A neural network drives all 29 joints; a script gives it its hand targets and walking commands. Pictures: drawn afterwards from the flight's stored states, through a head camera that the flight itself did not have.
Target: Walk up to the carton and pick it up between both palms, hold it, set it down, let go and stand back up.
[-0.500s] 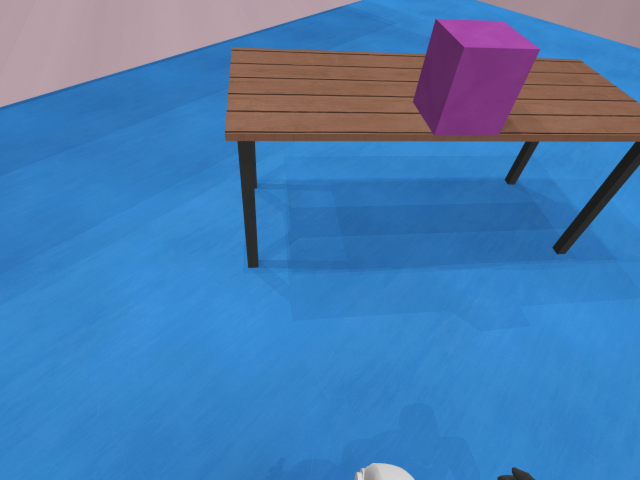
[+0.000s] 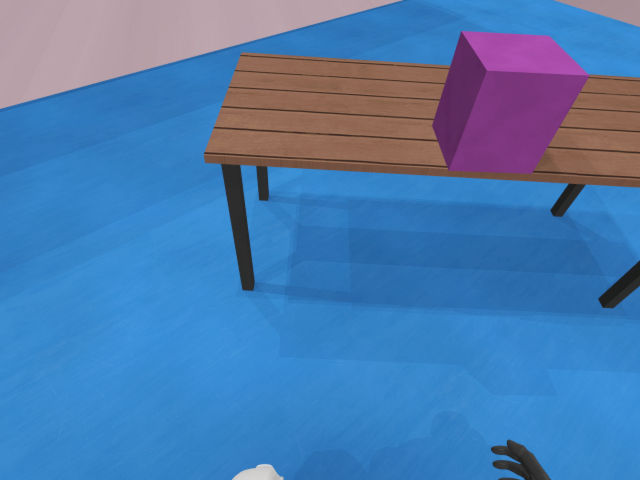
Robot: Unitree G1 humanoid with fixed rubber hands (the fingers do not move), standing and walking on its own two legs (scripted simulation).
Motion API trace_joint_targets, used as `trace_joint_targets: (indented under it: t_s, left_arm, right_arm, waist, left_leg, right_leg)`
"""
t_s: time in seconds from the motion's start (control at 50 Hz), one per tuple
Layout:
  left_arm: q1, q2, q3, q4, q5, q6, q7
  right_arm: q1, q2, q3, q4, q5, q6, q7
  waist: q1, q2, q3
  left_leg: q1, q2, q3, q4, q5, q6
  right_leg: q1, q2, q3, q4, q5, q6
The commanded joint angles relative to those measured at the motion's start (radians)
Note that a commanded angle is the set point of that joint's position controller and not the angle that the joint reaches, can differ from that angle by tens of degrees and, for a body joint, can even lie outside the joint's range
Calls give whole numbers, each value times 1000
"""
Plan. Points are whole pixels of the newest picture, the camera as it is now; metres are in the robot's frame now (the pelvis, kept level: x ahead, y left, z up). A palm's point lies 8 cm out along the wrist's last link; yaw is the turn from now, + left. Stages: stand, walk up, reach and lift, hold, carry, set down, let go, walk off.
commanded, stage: walk up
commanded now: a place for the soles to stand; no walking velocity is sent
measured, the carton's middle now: (497, 104) +0.93 -0.38 +0.02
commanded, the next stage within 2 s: none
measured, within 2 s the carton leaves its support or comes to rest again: neither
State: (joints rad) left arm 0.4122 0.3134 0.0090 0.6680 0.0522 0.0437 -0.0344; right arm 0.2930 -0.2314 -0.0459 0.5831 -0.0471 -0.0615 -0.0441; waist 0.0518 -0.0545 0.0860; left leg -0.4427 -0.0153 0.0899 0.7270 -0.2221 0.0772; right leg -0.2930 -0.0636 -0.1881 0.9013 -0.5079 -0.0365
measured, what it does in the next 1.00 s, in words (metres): steps to the right: right foot, then left foot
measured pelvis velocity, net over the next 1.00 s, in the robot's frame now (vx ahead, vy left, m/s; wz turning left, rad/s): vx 0.29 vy -0.36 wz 0.01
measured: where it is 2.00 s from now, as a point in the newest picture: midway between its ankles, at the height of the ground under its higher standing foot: (453, 450)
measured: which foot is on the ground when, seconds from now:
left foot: down 0.00-0.34, up 0.36-0.58, down 0.60-0.92, up 0.94-1.00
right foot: up 0.00-0.32, down 0.34-0.62, up 0.64-0.90, down 0.92-1.00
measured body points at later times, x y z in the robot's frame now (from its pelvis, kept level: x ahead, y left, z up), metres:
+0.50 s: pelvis +0.15 -0.19 +0.00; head +0.17 -0.19 +0.45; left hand +0.25 +0.08 -0.10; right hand +0.23 -0.47 -0.11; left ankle +0.16 -0.05 -0.65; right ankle +0.19 -0.30 -0.70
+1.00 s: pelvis +0.29 -0.36 -0.01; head +0.31 -0.36 +0.44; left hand +0.42 -0.11 -0.10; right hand +0.36 -0.66 -0.11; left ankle +0.26 -0.16 -0.66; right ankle +0.36 -0.50 -0.70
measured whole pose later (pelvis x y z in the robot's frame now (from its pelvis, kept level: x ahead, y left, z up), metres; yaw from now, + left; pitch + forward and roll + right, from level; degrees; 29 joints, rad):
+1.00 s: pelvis +0.29 -0.36 -0.01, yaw +0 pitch -4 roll +0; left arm 0.24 0.27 0.03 0.59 0.04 0.02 -0.07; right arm 0.37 -0.31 -0.07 0.67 -0.03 0.01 -0.07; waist 0.01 -0.01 0.11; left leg -0.40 0.10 -0.11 1.09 -0.59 0.02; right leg -0.44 -0.10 -0.09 0.83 -0.33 0.00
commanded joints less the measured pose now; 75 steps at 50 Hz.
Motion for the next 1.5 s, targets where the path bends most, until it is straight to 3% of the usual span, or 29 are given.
trace_joint_targets:
  t_s: [0.0,0.1,0.26,0.3,0.32,0.34,0.36,0.38,0.52,0.56,0.58,0.6,0.62,0.64,0.7,0.78,0.86,0.9,0.92,0.94,0.96,1.02,1.14,1.18,1.2,1.22,1.28,1.36,1.48]
  left_arm:
    - [-138,154,45,-167,13,25,-6]
    - [-54,92,58,-116,10,27,-36]
    - [-85,35,74,-125,-14,-17,-75]
    - [45,63,96,-92,-10,-34,-66]
    - [145,119,118,-62,-12,-46,-51]
    - [182,239,131,-86,-2,-59,-32]
    - [91,278,125,-112,-18,-54,-18]
    - [6,265,118,-114,-30,-49,-2]
    - [-75,142,55,-97,5,-33,14]
    - [-136,136,35,-97,-4,-17,7]
    - [-134,110,22,-102,-8,-15,2]
    - [-138,31,-10,-139,2,-19,-1]
    - [-165,90,22,-174,16,5,0]
    - [-192,136,40,-167,19,35,-2]
    - [-141,105,52,-147,18,41,-9]
    - [-123,42,52,-140,-2,19,-48]
    - [-76,25,69,-132,-11,-8,-63]
    - [69,97,101,-76,-11,-26,-52]
    - [150,160,112,-72,-7,-39,-40]
    - [58,267,120,-130,-9,-38,-26]
    - [-16,250,114,-136,-20,-30,-9]
    - [-115,158,75,-128,-22,-28,25]
    - [-164,144,34,-114,-37,-38,43]
    - [-152,119,6,-129,-66,-43,32]
    - [-87,78,-10,-140,-82,-45,27]
    - [-97,89,-4,-114,-75,-34,33]
    - [-106,143,11,-100,-57,-48,37]
    - [-84,143,3,-103,-57,-64,36]
    - [-82,142,12,-133,-57,-48,34]
  right_arm:
    - [281,-283,-101,-16,-22,16,-64]
    - [38,-198,-53,-10,-22,-24,-44]
    - [10,-264,-88,20,-24,-14,-19]
    - [-15,-234,-77,15,-21,11,-13]
    - [31,-159,-51,15,-21,24,-6]
    - [40,-65,-14,-39,-5,25,0]
    - [2,-110,-30,-86,23,29,-10]
    - [-16,-141,-31,-80,29,32,-12]
    - [100,-92,-29,-24,28,8,-7]
    - [204,-94,-39,-6,18,-7,-13]
    - [270,-133,-55,-5,6,-11,-21]
    - [349,-226,-79,-7,-23,-10,-35]
    - [339,-304,-104,-16,-30,10,-54]
    - [286,-275,-97,-6,-25,24,-69]
    - [104,-195,-57,-14,-27,-2,-63]
    - [47,-219,-61,8,-26,-25,-40]
    - [16,-254,-79,6,-22,-2,-29]
    - [30,-189,-52,-2,-22,25,-21]
    - [57,-105,-17,-25,-15,34,-17]
    - [21,-104,-23,-90,30,40,-27]
    - [-11,-137,-29,-92,38,45,-39]
    - [69,-159,-37,-45,26,45,-32]
    - [105,-107,-21,-30,25,39,18]
    - [77,-167,-27,-47,16,26,22]
    - [-19,-249,-37,-60,21,25,25]
    - [-42,-229,-30,-42,50,30,30]
    - [-64,-151,3,-21,54,42,39]
    - [-79,-148,10,3,41,45,42]
    - [-129,-153,11,25,44,55,44]
  waist:
    - [-160,85,-108]
    - [-47,189,-5]
    - [-43,227,-8]
    - [32,103,-30]
    - [77,-76,-66]
    - [121,-346,-104]
    - [103,-264,-85]
    - [65,-172,-6]
    - [-3,-125,-30]
    - [-75,-58,-88]
    - [-113,10,-131]
    - [-161,221,-197]
    - [-161,206,-161]
    - [-149,90,-59]
    - [-76,136,14]
    - [-65,218,-7]
    - [-24,220,-51]
    - [46,26,-89]
    - [102,-171,-120]
    - [110,-310,-148]
    - [102,-198,-97]
    - [5,-97,-16]
    - [-69,-55,-99]
    - [-88,37,-156]
    - [-20,119,-189]
    - [-29,78,-185]
    - [-46,92,-103]
    - [-46,38,-147]
    - [-44,18,-124]
  left_leg:
    - [446,511,-936,-486,-682,247]
    - [184,349,-414,-452,-294,168]
    - [1,280,-160,-361,-403,116]
    - [-130,227,-97,-189,-467,70]
    - [-172,136,-30,80,-428,25]
    - [-318,8,8,446,-487,-50]
    - [-357,-11,-160,565,-473,-55]
    - [-366,39,-207,622,-382,-57]
    - [-7,61,-46,128,-251,-62]
    - [277,19,-11,-101,6,-30]
    - [438,51,-116,-172,20,-2]
    - [576,296,-519,-289,-240,86]
    - [496,505,-913,-468,-452,221]
    - [408,525,-845,-460,-496,269]
    - [289,425,-533,-416,-273,209]
    - [193,325,-240,-357,12,166]
    - [38,265,-136,-267,-129,107]
    - [-115,168,-57,-10,-198,41]
    - [-186,74,-6,277,-294,-22]
    - [-286,-49,-78,448,-535,-71]
    - [-275,8,-189,594,-475,-62]
    - [-204,81,-187,543,-313,-78]
    - [208,51,-94,-29,-96,-64]
    - [360,121,-274,-202,171,4]
    - [256,247,-463,-228,187,85]
    - [107,247,-425,-242,107,109]
    - [145,88,-220,-144,139,-20]
    - [219,101,-224,-151,245,-19]
    - [185,78,-213,-160,147,-35]
  right_leg:
    - [-528,-32,218,441,-84,37]
    - [-412,-101,271,358,126,84]
    - [-56,-53,93,-105,202,35]
    - [200,8,29,-219,237,15]
    - [313,40,38,-275,166,0]
    - [303,-221,500,-502,-143,-111]
    - [207,-333,784,-688,-251,-222]
    - [129,-369,787,-695,-305,-241]
    - [11,-262,289,-458,499,-217]
    - [-123,-209,187,-322,427,-160]
    - [-242,-164,149,-215,276,-96]
    - [-400,-81,66,91,148,-7]
    - [-497,26,131,276,-115,44]
    - [-540,-36,215,388,-101,53]
    - [-512,-105,303,376,74,81]
    - [-322,-107,227,118,115,79]
    - [1,-34,71,-148,227,24]
    - [276,47,19,-274,248,8]
    - [319,-75,205,-360,236,-46]
    - [215,-331,651,-590,92,-212]
    - [134,-360,678,-632,20,-281]
    - [3,-330,519,-554,82,-255]
    - [-75,-289,270,-382,634,-143]
    - [-163,-244,208,-319,479,-43]
    - [-90,-117,144,-285,275,24]
    - [68,-66,143,-316,152,27]
    - [35,-176,212,-489,331,3]
    - [70,-175,134,-477,519,19]
    - [79,-192,108,-520,433,7]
